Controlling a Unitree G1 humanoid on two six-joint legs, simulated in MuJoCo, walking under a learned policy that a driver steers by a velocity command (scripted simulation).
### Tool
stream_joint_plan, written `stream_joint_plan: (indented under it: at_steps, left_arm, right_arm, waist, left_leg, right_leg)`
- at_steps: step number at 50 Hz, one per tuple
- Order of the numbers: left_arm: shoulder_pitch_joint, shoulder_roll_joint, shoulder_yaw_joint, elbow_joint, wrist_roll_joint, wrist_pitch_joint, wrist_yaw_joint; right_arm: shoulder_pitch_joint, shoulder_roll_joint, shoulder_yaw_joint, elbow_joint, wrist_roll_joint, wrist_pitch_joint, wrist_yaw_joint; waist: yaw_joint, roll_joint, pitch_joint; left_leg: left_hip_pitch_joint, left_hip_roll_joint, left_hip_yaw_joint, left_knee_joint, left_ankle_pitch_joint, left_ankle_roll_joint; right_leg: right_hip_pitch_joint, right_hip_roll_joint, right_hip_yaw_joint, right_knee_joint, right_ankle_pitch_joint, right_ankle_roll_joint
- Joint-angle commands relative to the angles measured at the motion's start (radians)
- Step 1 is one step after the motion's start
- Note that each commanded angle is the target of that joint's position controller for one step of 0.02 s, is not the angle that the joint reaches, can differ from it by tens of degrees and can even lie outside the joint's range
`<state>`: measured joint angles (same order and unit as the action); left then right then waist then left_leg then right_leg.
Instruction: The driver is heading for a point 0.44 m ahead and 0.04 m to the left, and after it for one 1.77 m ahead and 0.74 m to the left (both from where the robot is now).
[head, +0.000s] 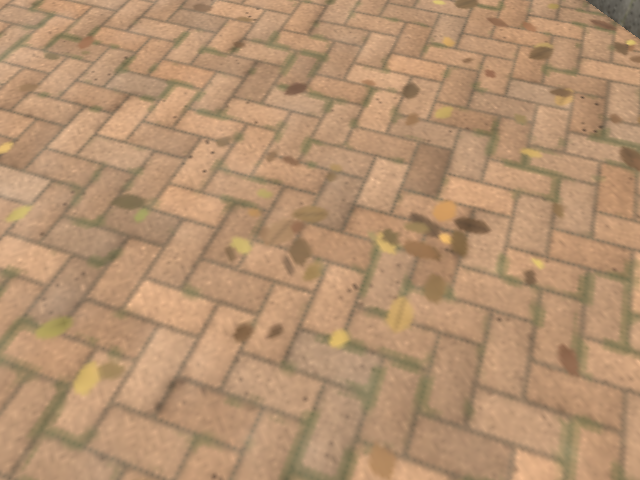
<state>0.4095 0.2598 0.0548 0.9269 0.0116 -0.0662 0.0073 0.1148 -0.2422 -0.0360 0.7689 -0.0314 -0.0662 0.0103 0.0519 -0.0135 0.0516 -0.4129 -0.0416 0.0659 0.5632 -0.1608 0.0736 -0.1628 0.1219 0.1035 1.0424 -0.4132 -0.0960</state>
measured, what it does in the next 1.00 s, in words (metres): walks ahead, turning left: right foot, then left foot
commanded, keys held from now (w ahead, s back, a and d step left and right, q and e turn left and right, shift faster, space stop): w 0.40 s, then w+q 0.18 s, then q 0.42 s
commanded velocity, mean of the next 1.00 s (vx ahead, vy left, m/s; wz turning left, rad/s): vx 0.39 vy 0.00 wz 0.19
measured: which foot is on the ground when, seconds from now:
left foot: down 0.00-0.46, up 0.48-0.92, down 0.94-1.00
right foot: up 0.00-0.44, down 0.46-0.94, up 0.96-1.00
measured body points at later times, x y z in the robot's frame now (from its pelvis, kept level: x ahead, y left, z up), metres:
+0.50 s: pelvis +0.26 -0.04 +0.00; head +0.29 -0.05 +0.45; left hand +0.46 +0.19 -0.09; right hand +0.21 -0.29 -0.14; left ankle +0.09 +0.08 -0.68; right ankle +0.35 -0.12 -0.73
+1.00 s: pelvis +0.44 -0.02 -0.01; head +0.48 +0.00 +0.44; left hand +0.43 +0.25 -0.15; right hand +0.64 -0.23 -0.12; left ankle +0.51 +0.06 -0.72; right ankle +0.35 -0.13 -0.67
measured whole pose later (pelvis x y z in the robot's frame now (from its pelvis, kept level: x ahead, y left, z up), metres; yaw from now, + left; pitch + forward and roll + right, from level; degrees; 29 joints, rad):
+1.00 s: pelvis +0.44 -0.02 -0.01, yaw +16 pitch +0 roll -1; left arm 0.26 0.23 0.05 0.87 0.01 -0.02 0.03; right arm 0.16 -0.23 -0.05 0.78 -0.02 -0.02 0.02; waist 0.01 -0.01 0.09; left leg -0.44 -0.06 0.08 0.62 -0.19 0.12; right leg -0.28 -0.04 -0.16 1.03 -0.54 0.00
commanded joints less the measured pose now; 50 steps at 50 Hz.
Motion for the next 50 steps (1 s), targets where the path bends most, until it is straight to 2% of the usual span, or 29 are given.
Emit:
stream_joint_plan:
  at_steps: [1, 3, 6, 10, 13, 17, 20, 21, 22, 23, 24, 25, 26, 27, 29, 32, 33, 37, 39, 42, 45, 46, 47, 48, 49, 50]
  left_arm:
    - [-0.018, 0.085, 0.012, -0.078, 0.013, -0.009, -0.012]
    - [-0.021, 0.065, 0.006, -0.083, 0.028, 0.009, -0.026]
    - [-0.045, 0.048, -0.001, -0.092, 0.032, 0.022, -0.038]
    - [-0.238, 0.033, -0.016, -0.155, 0.029, 0.023, -0.046]
    - [-0.346, 0.010, -0.031, -0.186, 0.022, 0.019, -0.049]
    - [-0.429, 0.025, -0.031, -0.213, 0.016, 0.013, -0.044]
    - [-0.399, 0.046, -0.022, -0.211, 0.020, 0.005, -0.036]
    - [-0.324, 0.057, -0.014, -0.188, 0.025, -0.002, -0.030]
    - [-0.174, 0.080, 0.000, -0.137, 0.035, -0.015, -0.021]
    - [0.007, 0.153, 0.020, -0.104, 0.059, -0.026, -0.006]
    - [0.055, 0.257, 0.048, -0.097, 0.063, -0.018, -0.002]
    - [0.017, 0.196, 0.041, -0.102, 0.025, -0.005, -0.007]
    - [-0.081, 0.130, 0.020, -0.114, 0.019, -0.006, -0.009]
    - [-0.134, 0.080, 0.008, -0.115, 0.018, -0.014, -0.013]
    - [-0.157, 0.043, -0.002, -0.100, 0.012, -0.028, -0.006]
    - [-0.136, 0.059, 0.001, -0.085, 0.001, -0.053, 0.002]
    - [-0.129, 0.067, 0.004, -0.082, -0.001, -0.055, 0.004]
    - [-0.125, 0.061, 0.001, -0.074, -0.001, -0.036, 0.017]
    - [-0.111, 0.073, 0.004, -0.067, -0.002, -0.027, 0.022]
    - [-0.080, 0.097, 0.014, -0.054, -0.003, -0.013, 0.028]
    - [-0.099, 0.123, 0.028, -0.061, -0.005, 0.009, 0.037]
    - [-0.108, 0.128, 0.031, -0.066, -0.006, 0.019, 0.037]
    - [-0.097, 0.136, 0.035, -0.072, -0.006, 0.027, 0.033]
    - [-0.041, 0.064, 0.020, -0.117, 0.003, 0.032, 0.026]
    - [-0.033, 0.055, 0.015, -0.143, 0.000, 0.052, 0.022]
    - [-0.070, 0.068, 0.012, -0.138, 0.013, 0.062, 0.022]
  right_arm:
    - [0.125, -0.084, -0.031, 0.001, 0.007, -0.002, 0.003]
    - [0.151, -0.075, -0.023, 0.036, 0.009, -0.018, -0.001]
    - [0.213, -0.096, -0.028, 0.074, 0.022, -0.039, 0.005]
    - [0.273, -0.100, -0.028, 0.104, 0.025, -0.036, 0.006]
    - [0.318, -0.112, -0.030, 0.123, 0.027, -0.036, 0.006]
    - [0.365, -0.126, -0.031, 0.146, 0.020, -0.031, 0.000]
    - [0.350, -0.143, -0.035, 0.156, 0.014, -0.022, -0.009]
    - [0.346, -0.145, -0.035, 0.159, 0.016, -0.019, -0.011]
    - [0.341, -0.136, -0.030, 0.161, 0.020, -0.014, -0.010]
    - [0.324, -0.102, -0.018, 0.126, 0.028, -0.017, -0.009]
    - [0.441, 0.016, 0.008, 0.100, 0.060, -0.016, -0.007]
    - [0.387, -0.117, -0.026, 0.124, 0.030, -0.002, -0.019]
    - [0.317, -0.114, -0.031, 0.108, 0.028, -0.002, -0.012]
    - [0.289, -0.088, -0.026, 0.106, 0.030, -0.002, -0.006]
    - [0.299, -0.070, -0.029, 0.120, 0.007, 0.023, 0.008]
    - [0.292, -0.045, -0.035, 0.113, 0.004, 0.052, 0.015]
    - [0.276, -0.039, -0.036, 0.105, 0.003, 0.057, 0.015]
    - [0.154, -0.016, -0.025, 0.051, 0.003, 0.064, 0.024]
    - [0.093, -0.003, -0.015, 0.027, 0.001, 0.065, 0.030]
    - [0.069, -0.019, -0.016, 0.004, -0.008, 0.065, 0.034]
    - [0.128, -0.055, -0.031, 0.000, -0.015, 0.058, 0.028]
    - [0.190, -0.064, -0.039, 0.013, -0.018, 0.048, 0.023]
    - [0.268, -0.109, -0.053, 0.025, -0.025, 0.031, 0.011]
    - [0.272, -0.239, -0.085, 0.011, -0.018, 0.026, -0.003]
    - [0.298, -0.286, -0.104, 0.004, 0.033, 0.045, -0.005]
    - [0.257, -0.250, -0.099, -0.017, 0.048, 0.062, -0.008]
  waist:
    - [-0.056, 0.010, -0.041]
    - [-0.028, 0.069, -0.027]
    - [-0.019, 0.090, -0.035]
    - [-0.056, 0.082, 0.011]
    - [-0.086, 0.088, 0.014]
    - [-0.108, 0.093, 0.016]
    - [-0.077, 0.100, 0.004]
    - [-0.043, 0.091, -0.030]
    - [0.023, 0.051, -0.111]
    - [0.091, -0.037, -0.240]
    - [0.043, -0.266, -0.354]
    - [0.049, -0.105, -0.297]
    - [0.011, -0.061, -0.152]
    - [-0.012, -0.049, -0.085]
    - [-0.055, -0.082, -0.033]
    - [-0.093, -0.049, -0.029]
    - [-0.098, -0.051, -0.034]
    - [-0.084, -0.092, -0.015]
    - [-0.062, -0.094, -0.017]
    - [-0.047, -0.093, -0.040]
    - [-0.070, -0.094, -0.075]
    - [-0.099, -0.062, -0.111]
    - [-0.148, 0.026, -0.168]
    - [-0.094, 0.226, -0.242]
    - [-0.110, 0.245, -0.373]
    - [-0.112, 0.095, -0.316]
  left_leg:
    - [0.321, 0.335, -0.481, -0.340, -0.079, 0.171]
    - [0.244, 0.268, -0.345, -0.374, 0.058, 0.136]
    - [0.252, 0.251, -0.266, -0.407, 0.176, 0.149]
    - [0.281, 0.217, -0.186, -0.457, 0.198, 0.141]
    - [0.299, 0.200, -0.136, -0.445, 0.266, 0.119]
    - [0.385, 0.237, -0.136, -0.396, 0.347, 0.109]
    - [0.447, 0.269, -0.139, -0.306, 0.495, 0.091]
    - [0.443, 0.256, -0.136, -0.206, 0.603, 0.079]
    - [0.390, 0.211, -0.103, -0.029, 0.613, 0.061]
    - [0.208, 0.160, -0.070, 0.237, 0.354, 0.039]
    - [-0.141, -0.007, 0.005, 0.570, -0.320, -0.002]
    - [-0.217, 0.026, -0.102, 0.664, -0.348, 0.012]
    - [-0.230, 0.071, -0.129, 0.655, -0.254, 0.019]
    - [-0.200, 0.104, -0.127, 0.610, -0.188, 0.016]
    - [-0.135, 0.131, -0.119, 0.561, -0.135, -0.001]
    - [-0.130, 0.112, -0.091, 0.565, -0.101, -0.032]
    - [-0.146, 0.110, -0.080, 0.555, -0.079, -0.040]
    - [-0.150, 0.102, -0.022, 0.349, 0.059, -0.054]
    - [-0.101, 0.087, 0.014, 0.219, 0.117, -0.045]
    - [-0.059, 0.061, 0.045, 0.123, 0.087, -0.018]
    - [0.015, 0.020, 0.057, 0.055, -0.039, 0.034]
    - [0.087, -0.005, 0.059, -0.017, -0.012, 0.054]
    - [0.230, 0.034, -0.020, -0.124, 0.241, 0.092]
    - [0.443, 0.314, -0.349, -0.048, 0.874, 0.190]
    - [0.547, 0.438, -0.616, -0.116, 0.934, 0.375]
    - [0.474, 0.422, -0.549, -0.166, 0.693, 0.362]
  right_leg:
    - [-0.398, -0.114, 0.013, 0.209, 0.077, 0.007]
    - [-0.344, -0.146, -0.007, 0.129, 0.099, 0.021]
    - [-0.380, -0.169, -0.051, 0.067, 0.142, 0.042]
    - [-0.482, -0.216, -0.107, -0.131, 0.281, 0.077]
    - [-0.436, -0.203, -0.143, -0.308, 0.371, 0.085]
    - [-0.391, -0.176, -0.162, -0.432, 0.365, 0.066]
    - [-0.307, -0.144, -0.166, -0.501, 0.264, 0.026]
    - [-0.198, -0.117, -0.170, -0.547, 0.246, 0.011]
    - [0.002, -0.108, -0.165, -0.610, 0.274, -0.014]
    - [0.261, -0.299, 0.031, -0.627, 0.198, -0.063]
    - [0.510, -0.583, 0.458, -0.713, 0.147, -0.180]
    - [0.407, -0.558, 0.502, -0.762, 0.065, -0.171]
    - [0.269, -0.507, 0.340, -0.790, 0.077, -0.137]
    - [0.160, -0.460, 0.225, -0.835, 0.154, -0.106]
    - [0.048, -0.387, 0.065, -0.883, 0.256, -0.048]
    - [0.032, -0.383, -0.084, -0.842, 0.755, -0.052]
    - [0.038, -0.381, -0.129, -0.826, 0.857, -0.054]
    - [0.023, -0.336, -0.266, -0.799, 0.906, -0.045]
    - [0.033, -0.335, -0.305, -0.773, 0.914, -0.047]
    - [0.108, -0.368, -0.314, -0.691, 0.954, -0.046]
    - [0.151, -0.393, -0.309, -0.511, 1.044, -0.033]
    - [0.144, -0.377, -0.322, -0.370, 1.000, -0.015]
    - [0.063, -0.331, -0.340, -0.151, 0.804, 0.038]
    - [-0.201, -0.198, -0.352, 0.153, 0.031, 0.088]
    - [-0.373, -0.059, -0.165, 0.351, -0.268, 0.116]
    - [-0.415, -0.129, -0.082, 0.363, -0.224, 0.121]
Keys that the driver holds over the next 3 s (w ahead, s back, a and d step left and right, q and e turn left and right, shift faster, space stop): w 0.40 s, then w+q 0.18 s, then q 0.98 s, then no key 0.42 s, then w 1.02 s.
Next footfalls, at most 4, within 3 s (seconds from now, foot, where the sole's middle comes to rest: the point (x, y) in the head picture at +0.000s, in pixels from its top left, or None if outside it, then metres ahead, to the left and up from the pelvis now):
0.46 right None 0.39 -0.12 -0.76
0.94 left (314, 437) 0.55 0.07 -0.76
1.46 right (407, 436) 0.56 -0.12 -0.76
1.86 left None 0.40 0.03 -0.76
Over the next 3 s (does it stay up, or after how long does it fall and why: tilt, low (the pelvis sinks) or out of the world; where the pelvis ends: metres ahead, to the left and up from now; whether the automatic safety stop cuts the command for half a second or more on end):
stays up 0.73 0.20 0.02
